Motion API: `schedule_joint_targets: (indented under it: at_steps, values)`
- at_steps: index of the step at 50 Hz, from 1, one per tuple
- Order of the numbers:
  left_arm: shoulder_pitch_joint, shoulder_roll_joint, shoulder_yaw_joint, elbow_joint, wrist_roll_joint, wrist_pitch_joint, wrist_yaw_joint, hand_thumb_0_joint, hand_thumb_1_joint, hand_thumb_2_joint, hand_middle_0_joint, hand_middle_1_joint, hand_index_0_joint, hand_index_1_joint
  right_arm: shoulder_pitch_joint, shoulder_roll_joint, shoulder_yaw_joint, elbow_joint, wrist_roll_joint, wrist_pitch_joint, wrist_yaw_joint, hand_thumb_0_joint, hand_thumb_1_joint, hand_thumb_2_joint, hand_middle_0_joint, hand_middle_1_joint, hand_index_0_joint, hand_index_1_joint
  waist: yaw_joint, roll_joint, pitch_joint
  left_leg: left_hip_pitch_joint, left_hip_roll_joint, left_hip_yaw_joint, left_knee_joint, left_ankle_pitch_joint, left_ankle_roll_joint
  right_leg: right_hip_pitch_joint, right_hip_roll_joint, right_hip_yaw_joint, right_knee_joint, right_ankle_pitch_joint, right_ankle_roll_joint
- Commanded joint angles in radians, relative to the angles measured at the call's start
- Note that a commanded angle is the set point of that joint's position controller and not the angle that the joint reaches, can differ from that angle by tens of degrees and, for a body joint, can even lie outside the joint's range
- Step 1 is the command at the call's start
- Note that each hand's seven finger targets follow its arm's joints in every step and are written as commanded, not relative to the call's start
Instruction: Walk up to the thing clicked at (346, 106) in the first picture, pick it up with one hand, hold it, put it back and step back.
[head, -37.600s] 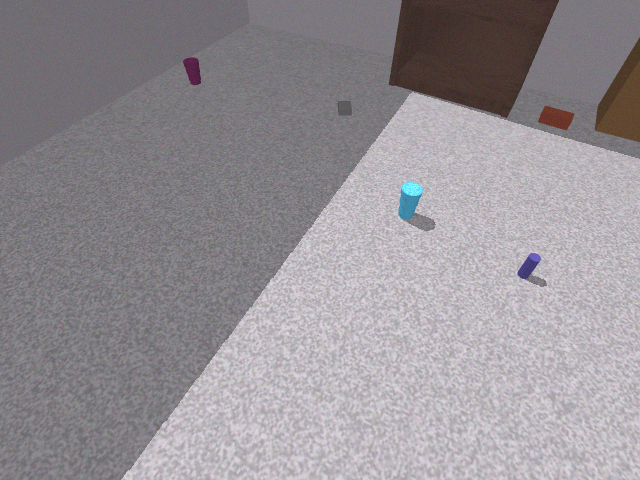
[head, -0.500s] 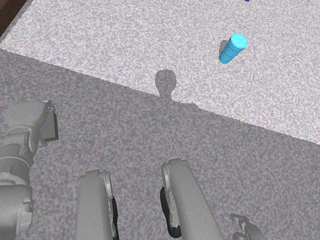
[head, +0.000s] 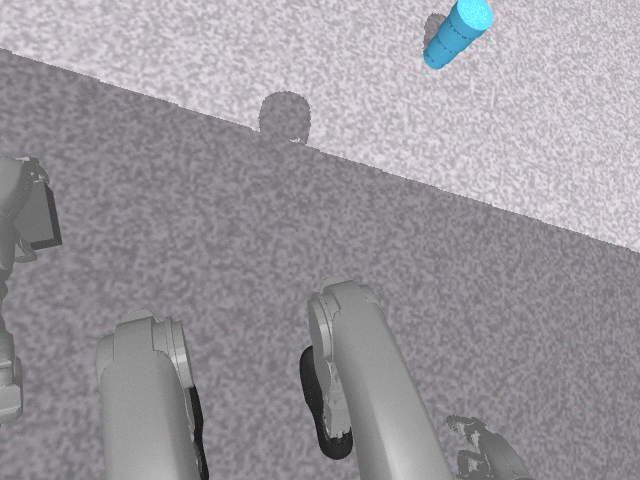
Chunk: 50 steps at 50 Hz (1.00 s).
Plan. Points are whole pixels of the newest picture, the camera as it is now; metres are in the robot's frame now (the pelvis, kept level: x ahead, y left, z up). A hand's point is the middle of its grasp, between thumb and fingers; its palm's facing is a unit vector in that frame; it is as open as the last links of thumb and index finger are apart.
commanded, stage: crouch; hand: left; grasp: from above
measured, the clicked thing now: (4, 222) +0.45 +0.32 -0.21
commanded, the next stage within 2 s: lower in 0.46 s
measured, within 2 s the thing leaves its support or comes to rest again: rests again in 1.64 s
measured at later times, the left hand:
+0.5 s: hand (25, 215) +0.47 +0.31 -0.23, palm faces -0.46 -0.08 -0.89, open 10.4 cm
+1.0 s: hand (43, 222) +0.47 +0.30 -0.29, palm faces -0.46 -0.10 -0.88, open 10.4 cm
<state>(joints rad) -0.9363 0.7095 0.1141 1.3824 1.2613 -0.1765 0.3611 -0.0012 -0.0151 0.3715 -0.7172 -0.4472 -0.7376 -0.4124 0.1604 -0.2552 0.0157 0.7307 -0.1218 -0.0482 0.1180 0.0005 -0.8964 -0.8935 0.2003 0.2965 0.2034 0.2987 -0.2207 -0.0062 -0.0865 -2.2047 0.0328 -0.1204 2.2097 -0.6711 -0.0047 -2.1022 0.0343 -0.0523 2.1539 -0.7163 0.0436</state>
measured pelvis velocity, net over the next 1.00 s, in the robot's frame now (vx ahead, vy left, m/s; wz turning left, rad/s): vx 0.00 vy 0.00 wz -0.08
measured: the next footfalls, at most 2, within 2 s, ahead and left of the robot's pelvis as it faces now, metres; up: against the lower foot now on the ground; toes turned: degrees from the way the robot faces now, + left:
none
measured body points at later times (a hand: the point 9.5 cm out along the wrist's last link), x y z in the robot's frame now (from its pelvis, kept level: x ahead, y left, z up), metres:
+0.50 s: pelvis -0.01 +0.00 -0.05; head +0.25 +0.07 +0.31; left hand +0.49 +0.31 -0.18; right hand +0.03 -0.27 -0.15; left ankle +0.08 +0.13 -0.36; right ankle +0.08 -0.13 -0.36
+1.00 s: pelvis +0.00 +0.00 -0.08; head +0.27 +0.08 +0.27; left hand +0.49 +0.31 -0.24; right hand +0.04 -0.27 -0.17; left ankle +0.08 +0.13 -0.36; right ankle +0.09 -0.13 -0.36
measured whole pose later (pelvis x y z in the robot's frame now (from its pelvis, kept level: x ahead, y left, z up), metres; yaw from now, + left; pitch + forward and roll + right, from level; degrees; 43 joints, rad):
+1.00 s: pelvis +0.00 +0.00 -0.08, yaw -5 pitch +32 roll -11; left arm -1.02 0.92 0.17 1.55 1.31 -0.25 0.44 0.00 -0.02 0.30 -0.76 -0.42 -0.78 -0.38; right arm 0.10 -0.28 0.17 0.70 -0.19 -0.05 0.15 0.00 -0.90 -0.89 0.20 0.30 0.20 0.30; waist -0.29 -0.08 0.07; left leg -2.38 0.03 -0.22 2.48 -0.69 -0.02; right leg -2.25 0.07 -0.12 2.38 -0.71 0.05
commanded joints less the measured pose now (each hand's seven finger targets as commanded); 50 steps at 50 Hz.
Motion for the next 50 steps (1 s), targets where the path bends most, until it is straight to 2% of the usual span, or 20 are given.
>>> schedule_joint_targets:
  at_steps: [1, 3, 5, 6, 7, 8, 10, 14, 17, 23, 24, 25, 26, 29, 34, 36, 46, 48, 49, 50]
  values:
    - [-0.377, 0.32, 0.047, -0.144, -0.005, -0.014, 0.053, 0.0, 0.743, 0.65, -1.069, -0.563, -1.091, -0.54, 0.225, -0.243, -0.069, -0.003, -0.005, -0.002, -0.011, 0.0, -0.891, -0.896, 0.2, 0.299, 0.2, 0.299, 0.001, 0.332, -0.717, 0.609, -0.012, 0.055, -0.193, 0.227, 0.02, 0.236, 0.016, -0.081, -0.182, 0.273, -0.079]
    - [-0.389, 0.319, 0.041, -0.123, -0.006, -0.019, 0.06, 0.0, 0.751, 0.654, -1.083, -0.557, -1.102, -0.538, 0.221, -0.238, -0.056, -0.003, -0.011, -0.002, -0.01, 0.0, -0.892, -0.896, 0.2, 0.299, 0.2, 0.299, -0.009, 0.314, -0.697, 0.558, -0.014, 0.066, -0.17, 0.194, 0.025, 0.249, 0.022, -0.082, -0.184, 0.26, -0.076]
    - [-0.377, 0.352, 0.053, -0.087, -0.003, -0.018, 0.065, 0.0, 0.765, 0.639, -1.09, -0.563, -1.114, -0.54, 0.219, -0.24, -0.048, 0.001, -0.012, -0.002, -0.01, 0.0, -0.894, -0.897, 0.2, 0.3, 0.2, 0.3, -0.001, 0.304, -0.674, 0.535, -0.015, 0.071, -0.156, 0.176, 0.026, 0.242, 0.022, -0.081, -0.175, 0.243, -0.075]
    - [-0.385, 0.357, 0.058, -0.092, -0.001, -0.022, 0.064, 0.0, 0.782, 0.643, -1.094, -0.569, -1.12, -0.544, 0.226, -0.249, -0.045, -0.001, -0.019, -0.004, -0.008, 0.0, -0.892, -0.896, 0.201, 0.3, 0.2, 0.3, -0.016, 0.32, -0.678, 0.545, -0.013, 0.066, -0.145, 0.179, 0.025, 0.236, 0.018, -0.087, -0.164, 0.246, -0.073]
    - [-0.425, 0.375, 0.058, -0.13, 0.0, -0.027, 0.065, 0.0, 0.767, 0.636, -1.097, -0.544, -1.117, -0.524, 0.22, -0.25, -0.04, 0.004, -0.02, -0.003, -0.009, 0.0, -0.892, -0.896, 0.201, 0.3, 0.2, 0.3, -0.009, 0.345, -0.71, 0.549, -0.012, 0.067, -0.141, 0.191, 0.023, 0.239, 0.024, -0.089, -0.149, 0.256, -0.076]
    - [-0.408, 0.377, 0.058, -0.105, 0.008, -0.025, 0.066, 0.0, 0.769, 0.646, -1.102, -0.549, -1.12, -0.53, 0.219, -0.252, -0.04, 0.002, -0.02, -0.003, -0.009, 0.0, -0.894, -0.897, 0.2, 0.3, 0.2, 0.3, -0.009, 0.349, -0.723, 0.566, -0.011, 0.063, -0.131, 0.2, 0.022, 0.227, 0.024, -0.094, -0.14, 0.261, -0.077]
    - [-0.401, 0.374, 0.053, -0.078, -0.001, -0.023, 0.07, 0.0, 0.768, 0.636, -1.091, -0.561, -1.113, -0.538, 0.222, -0.251, -0.028, 0.004, -0.021, -0.004, -0.005, 0.0, -0.896, -0.897, 0.2, 0.3, 0.2, 0.3, -0.017, 0.334, -0.681, 0.536, -0.01, 0.061, -0.12, 0.2, 0.023, 0.22, 0.025, -0.096, -0.133, 0.265, -0.075]
    - [-0.441, 0.432, 0.068, -0.105, 0.004, -0.028, 0.066, 0.0, 0.798, 0.633, -1.107, -0.563, -1.132, -0.538, 0.214, -0.261, -0.016, 0.004, -0.026, 0.0, -0.005, 0.0, -0.893, -0.896, 0.201, 0.3, 0.2, 0.3, -0.013, 0.361, -0.709, 0.522, -0.007, 0.06, -0.095, 0.202, 0.023, 0.224, 0.033, -0.104, -0.106, 0.271, -0.076]
    - [-0.415, 0.425, 0.062, -0.058, 0.007, -0.028, 0.065, 0.0, 0.822, 0.626, -1.126, -0.565, -1.152, -0.538, 0.212, -0.264, -0.004, 0.001, -0.03, -0.002, 0.0, 0.0, -0.896, -0.897, 0.2, 0.3, 0.2, 0.3, -0.033, 0.361, -0.635, 0.475, -0.006, 0.054, -0.086, 0.167, 0.021, 0.192, 0.033, -0.117, -0.087, 0.242, -0.077]
    - [-0.42, 0.454, 0.059, -0.076, 0.007, -0.03, 0.061, 0.0, 0.798, 0.63, -1.129, -0.535, -1.144, -0.52, 0.196, -0.269, 0.011, 0.0, -0.03, 0.005, 0.0, 0.0, -0.897, -0.898, 0.2, 0.3, 0.2, 0.3, -0.021, 0.383, -0.667, 0.463, -0.005, 0.058, -0.05, 0.181, 0.024, 0.208, 0.043, -0.119, -0.075, 0.263, -0.073]
    - [-0.4, 0.45, 0.065, -0.056, 0.006, -0.028, 0.06, 0.0, 0.802, 0.657, -1.124, -0.559, -1.14, -0.542, 0.209, -0.272, 0.013, -0.003, -0.034, 0.005, 0.002, 0.0, -0.896, -0.897, 0.2, 0.3, 0.2, 0.3, -0.035, 0.352, -0.662, 0.452, -0.005, 0.055, -0.042, 0.191, 0.026, 0.223, 0.04, -0.123, -0.071, 0.274, -0.068]
    - [-0.414, 0.449, 0.062, -0.091, 0.004, -0.031, 0.058, 0.0, 0.811, 0.67, -1.131, -0.564, -1.146, -0.548, 0.203, -0.271, 0.012, 0.001, -0.032, 0.007, 0.001, 0.0, -0.894, -0.897, 0.201, 0.3, 0.2, 0.3, -0.025, 0.359, -0.681, 0.462, -0.005, 0.054, -0.042, 0.199, 0.025, 0.22, 0.042, -0.123, -0.066, 0.282, -0.069]
    - [-0.395, 0.444, 0.056, -0.053, -0.001, -0.027, 0.055, 0.0, 0.809, 0.661, -1.134, -0.563, -1.148, -0.548, 0.195, -0.269, 0.013, 0.003, -0.029, 0.007, 0.001, 0.0, -0.899, -0.898, 0.2, 0.3, 0.2, 0.3, -0.025, 0.36, -0.641, 0.446, -0.005, 0.056, -0.037, 0.194, 0.025, 0.2, 0.041, -0.121, -0.061, 0.277, -0.071]
    - [-0.422, 0.455, 0.054, -0.084, -0.002, -0.034, 0.051, 0.0, 0.802, 0.668, -1.146, -0.541, -1.153, -0.533, 0.193, -0.278, 0.018, -0.002, -0.032, 0.009, 0.002, 0.0, -0.893, -0.895, 0.201, 0.3, 0.2, 0.3, -0.038, 0.376, -0.637, 0.448, -0.003, 0.047, -0.027, 0.199, 0.022, 0.186, 0.041, -0.131, -0.046, 0.281, -0.071]
    - [-0.391, 0.445, 0.044, -0.021, -0.007, -0.047, 0.056, 0.0, 0.804, 0.619, -1.138, -0.532, -1.153, -0.516, 0.192, -0.282, 0.034, -0.003, -0.039, 0.006, 0.007, 0.0, -0.894, -0.894, 0.201, 0.3, 0.2, 0.3, -0.051, 0.336, -0.594, 0.41, -0.002, 0.037, 0.001, 0.213, 0.025, 0.196, 0.047, -0.141, -0.03, 0.297, -0.069]
    - [-0.398, 0.475, 0.052, -0.022, 0.001, -0.055, 0.058, 0.0, 0.816, 0.61, -1.148, -0.527, -1.164, -0.511, 0.183, -0.282, 0.043, -0.006, -0.043, 0.007, 0.009, 0.0, -0.895, -0.895, 0.2, 0.3, 0.2, 0.3, -0.051, 0.353, -0.603, 0.41, -0.001, 0.039, 0.015, 0.22, 0.026, 0.204, 0.05, -0.14, -0.025, 0.301, -0.067]
    - [-0.41, 0.532, 0.092, -0.01, 0.022, -0.077, 0.123, 0.0, 0.914, 0.662, -1.198, -0.594, -1.221, -0.57, 0.165, -0.31, 0.068, -0.023, -0.066, -0.005, 0.013, 0.0, -0.895, -0.895, 0.201, 0.3, 0.2, 0.3, -0.067, 0.427, -0.599, 0.438, 0.005, 0.024, 0.038, 0.233, 0.017, 0.186, 0.055, -0.164, 0.012, 0.311, -0.069]
    - [-0.414, 0.542, 0.093, -0.013, 0.024, -0.074, 0.136, 0.0, 0.888, 0.683, -1.202, -0.529, -1.211, -0.52, 0.156, -0.312, 0.073, -0.016, -0.067, -0.006, 0.012, 0.0, -0.885, -0.891, 0.201, 0.3, 0.201, 0.3, -0.061, 0.412, -0.599, 0.43, 0.008, 0.023, 0.046, 0.237, 0.02, 0.179, 0.06, -0.164, 0.01, 0.32, -0.068]
    - [-0.402, 0.524, 0.079, 0.028, 0.032, -0.07, 0.137, 0.0, 0.879, 0.694, -1.192, -0.544, -1.202, -0.533, 0.162, -0.309, 0.076, -0.015, -0.071, -0.01, 0.014, 0.0, -0.885, -0.891, 0.201, 0.3, 0.201, 0.3, -0.084, 0.409, -0.577, 0.422, 0.011, 0.02, 0.056, 0.234, 0.021, 0.183, 0.06, -0.165, 0.014, 0.32, -0.066]
    - [-0.414, 0.528, 0.081, 0.014, 0.026, -0.071, 0.144, 0.0, 0.858, 0.675, -1.164, -0.548, -1.179, -0.532, 0.156, -0.311, 0.084, -0.018, -0.076, -0.011, 0.015, 0.0, -0.882, -0.89, 0.201, 0.3, 0.201, 0.3, -0.082, 0.402, -0.586, 0.413, 0.014, 0.017, 0.061, 0.238, 0.023, 0.194, 0.064, -0.167, 0.01, 0.33, -0.062]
